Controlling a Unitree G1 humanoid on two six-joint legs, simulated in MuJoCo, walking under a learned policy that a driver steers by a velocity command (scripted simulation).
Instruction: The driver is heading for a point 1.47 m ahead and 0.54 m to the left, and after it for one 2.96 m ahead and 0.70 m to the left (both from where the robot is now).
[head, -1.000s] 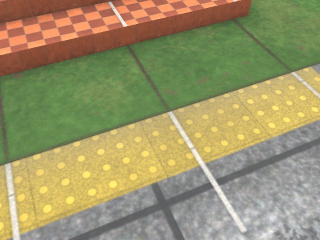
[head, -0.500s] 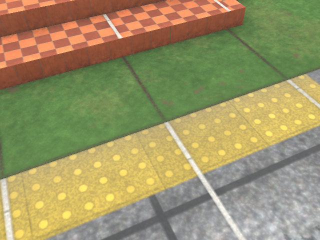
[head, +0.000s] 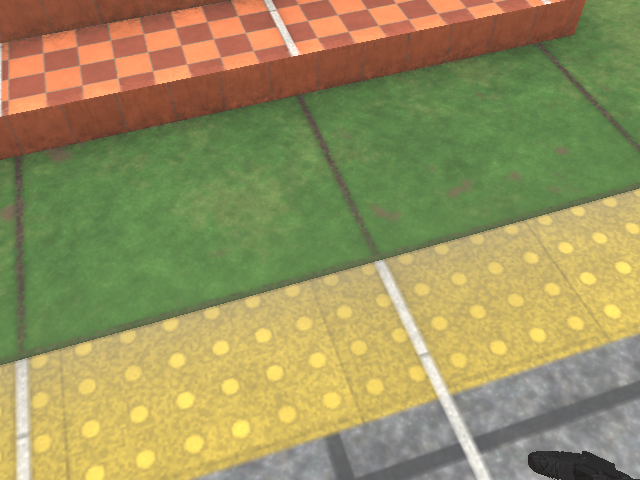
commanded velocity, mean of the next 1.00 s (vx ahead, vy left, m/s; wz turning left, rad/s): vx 0.44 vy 0.00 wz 0.30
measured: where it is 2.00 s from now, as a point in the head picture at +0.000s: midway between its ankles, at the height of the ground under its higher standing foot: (309, 355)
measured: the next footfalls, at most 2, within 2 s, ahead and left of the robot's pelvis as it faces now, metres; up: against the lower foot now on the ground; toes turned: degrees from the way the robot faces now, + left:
left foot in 0.06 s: +0.24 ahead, +0.12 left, +0.00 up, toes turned +3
right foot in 0.60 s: +0.55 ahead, -0.10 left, +0.00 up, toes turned +7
